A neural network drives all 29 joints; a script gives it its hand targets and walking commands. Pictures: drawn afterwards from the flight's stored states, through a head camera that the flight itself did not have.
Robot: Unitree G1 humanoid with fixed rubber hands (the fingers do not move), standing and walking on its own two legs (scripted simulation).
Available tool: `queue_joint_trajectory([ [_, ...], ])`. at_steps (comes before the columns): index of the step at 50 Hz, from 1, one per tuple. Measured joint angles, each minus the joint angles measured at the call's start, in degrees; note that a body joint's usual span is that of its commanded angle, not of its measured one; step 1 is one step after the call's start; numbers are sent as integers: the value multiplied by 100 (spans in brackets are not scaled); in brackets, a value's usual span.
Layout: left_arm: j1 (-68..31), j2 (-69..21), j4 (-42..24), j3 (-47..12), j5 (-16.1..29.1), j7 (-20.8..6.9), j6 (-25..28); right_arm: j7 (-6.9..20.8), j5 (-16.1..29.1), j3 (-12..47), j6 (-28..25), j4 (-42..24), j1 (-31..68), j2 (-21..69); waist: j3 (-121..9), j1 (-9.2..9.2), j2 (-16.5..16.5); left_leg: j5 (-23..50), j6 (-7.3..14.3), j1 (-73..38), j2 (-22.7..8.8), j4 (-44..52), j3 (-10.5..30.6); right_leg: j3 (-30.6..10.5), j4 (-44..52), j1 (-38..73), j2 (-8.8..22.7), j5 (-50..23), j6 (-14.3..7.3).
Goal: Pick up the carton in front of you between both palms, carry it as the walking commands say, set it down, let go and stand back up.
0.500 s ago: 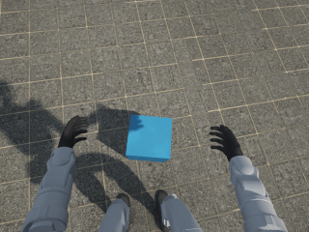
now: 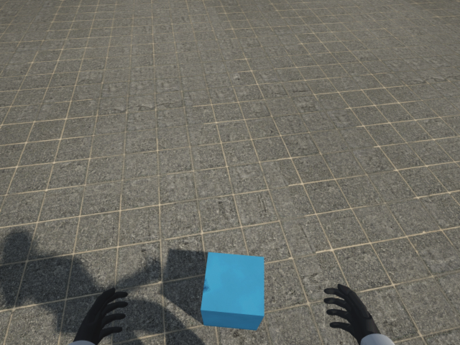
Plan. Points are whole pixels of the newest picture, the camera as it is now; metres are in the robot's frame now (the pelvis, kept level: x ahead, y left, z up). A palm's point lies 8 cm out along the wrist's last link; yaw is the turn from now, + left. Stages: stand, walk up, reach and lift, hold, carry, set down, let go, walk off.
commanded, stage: let go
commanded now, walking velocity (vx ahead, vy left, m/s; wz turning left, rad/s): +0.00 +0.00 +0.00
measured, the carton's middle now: (232, 292) +0.39 -0.04 -0.65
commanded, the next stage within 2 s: stand in 0.36 s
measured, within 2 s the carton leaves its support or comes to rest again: neither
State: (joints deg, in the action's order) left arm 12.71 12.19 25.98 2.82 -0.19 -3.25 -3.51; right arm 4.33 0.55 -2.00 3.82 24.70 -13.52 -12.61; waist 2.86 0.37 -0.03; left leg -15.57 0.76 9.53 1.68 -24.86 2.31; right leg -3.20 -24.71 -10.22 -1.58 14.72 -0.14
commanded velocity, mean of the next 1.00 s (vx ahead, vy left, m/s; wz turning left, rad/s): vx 0.00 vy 0.00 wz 0.00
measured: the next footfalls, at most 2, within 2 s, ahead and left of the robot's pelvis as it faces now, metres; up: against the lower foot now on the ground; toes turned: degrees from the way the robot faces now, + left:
none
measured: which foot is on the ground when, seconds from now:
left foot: down 0.00-1.00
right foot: down 0.00-1.00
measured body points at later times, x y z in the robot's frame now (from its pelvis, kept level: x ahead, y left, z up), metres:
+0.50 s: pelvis -0.01 +0.00 -0.01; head +0.00 -0.01 +0.44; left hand +0.14 +0.27 -0.09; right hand +0.16 -0.27 -0.09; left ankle -0.03 +0.11 -0.74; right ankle -0.02 -0.12 -0.74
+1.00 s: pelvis +0.01 -0.01 +0.00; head +0.01 -0.01 +0.45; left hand +0.13 +0.29 -0.10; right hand +0.15 -0.30 -0.11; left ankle -0.03 +0.11 -0.74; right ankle -0.02 -0.12 -0.74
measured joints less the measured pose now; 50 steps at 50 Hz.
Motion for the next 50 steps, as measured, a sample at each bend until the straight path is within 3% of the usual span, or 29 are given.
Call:
queue_joint_trajectory([
  [11,-3,-5,-189,-55,-37,-101,-442,9,-187,-64,438,-36,157,75,345,-41,-27,-57,16,-528,17,-70,16,19,-69,535,14,66,2],
  [18,60,3,-59,-87,20,82,-319,-236,-198,37,925,-328,133,7,341,-24,40,-153,-9,-524,-7,-245,-20,-10,-300,491,-21,173,-19],
  [22,-11,186,508,-116,-191,293,-71,-467,-255,28,370,358,220,-197,-23,-15,-14,-235,-37,-69,-25,-488,27,44,-450,92,-45,219,-18],
  [28,3,567,1082,21,-240,364,165,-496,-296,-77,-112,1138,240,-536,-209,-42,-90,-266,-36,170,-27,-537,54,71,-485,-133,-49,250,-38],
  [50,-268,704,2035,-99,-140,452,331,-591,-242,88,-385,2195,404,-733,-223,-33,-79,-176,-58,-122,-31,-166,113,120,-161,154,-36,204,-75],
])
